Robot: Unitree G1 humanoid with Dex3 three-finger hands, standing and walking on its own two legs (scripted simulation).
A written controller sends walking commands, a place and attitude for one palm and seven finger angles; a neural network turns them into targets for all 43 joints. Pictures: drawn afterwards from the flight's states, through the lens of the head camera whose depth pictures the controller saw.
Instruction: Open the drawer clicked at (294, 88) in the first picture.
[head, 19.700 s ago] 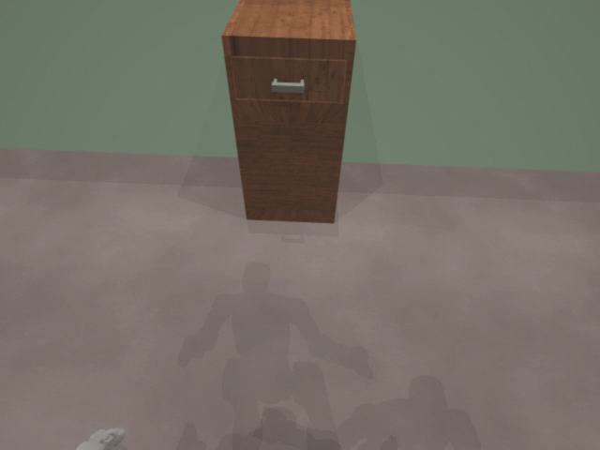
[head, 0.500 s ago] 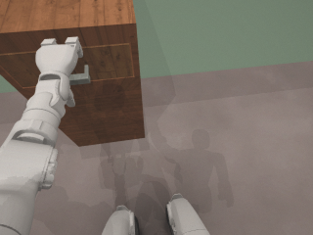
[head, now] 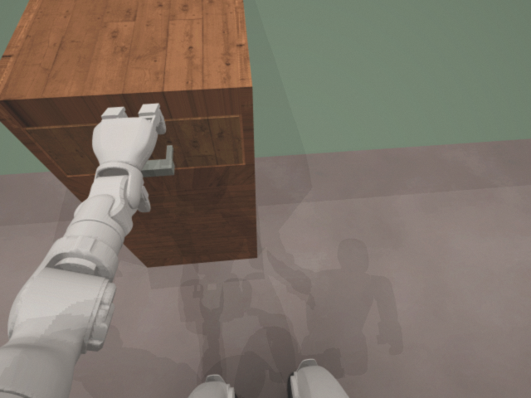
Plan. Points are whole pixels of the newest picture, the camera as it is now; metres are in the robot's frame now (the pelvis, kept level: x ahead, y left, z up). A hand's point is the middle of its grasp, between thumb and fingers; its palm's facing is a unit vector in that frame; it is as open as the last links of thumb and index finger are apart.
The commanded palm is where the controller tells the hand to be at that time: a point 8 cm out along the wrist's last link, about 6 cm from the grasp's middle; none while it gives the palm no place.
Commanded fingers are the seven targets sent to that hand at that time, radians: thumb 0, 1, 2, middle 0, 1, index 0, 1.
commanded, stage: re-aim the fingers above the handle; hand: left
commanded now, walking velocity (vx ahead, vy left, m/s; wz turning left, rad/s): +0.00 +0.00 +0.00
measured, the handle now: (145, 160) +0.54 +0.19 -0.04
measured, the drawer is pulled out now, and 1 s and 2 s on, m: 0.00 0.00 0.00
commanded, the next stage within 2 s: lower the fingers behind the handle in 1.86 s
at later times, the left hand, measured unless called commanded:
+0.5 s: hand (123, 162) +0.49 +0.20 +0.02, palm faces -0.02 -0.01 -1.00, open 13.6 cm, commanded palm +0.47 +0.21 +0.07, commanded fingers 0.00 -0.50 0.30 -0.30 -1.20 -0.30 -1.20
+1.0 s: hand (122, 170) +0.48 +0.20 +0.02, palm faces -0.02 -0.02 -1.00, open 13.8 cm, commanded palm +0.45 +0.20 +0.08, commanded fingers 0.00 -0.50 0.30 -0.30 -1.20 -0.30 -1.20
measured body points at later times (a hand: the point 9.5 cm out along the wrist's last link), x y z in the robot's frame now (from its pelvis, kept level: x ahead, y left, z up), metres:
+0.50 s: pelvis +0.01 +0.00 +0.01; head +0.11 -0.02 +0.44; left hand +0.49 +0.20 +0.08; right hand +0.03 -0.28 -0.13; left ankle +0.00 +0.11 -0.69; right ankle +0.04 -0.12 -0.69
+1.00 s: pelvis +0.03 +0.01 +0.01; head +0.12 -0.01 +0.45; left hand +0.47 +0.20 +0.07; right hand +0.08 -0.26 -0.13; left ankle +0.00 +0.11 -0.69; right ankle +0.04 -0.12 -0.69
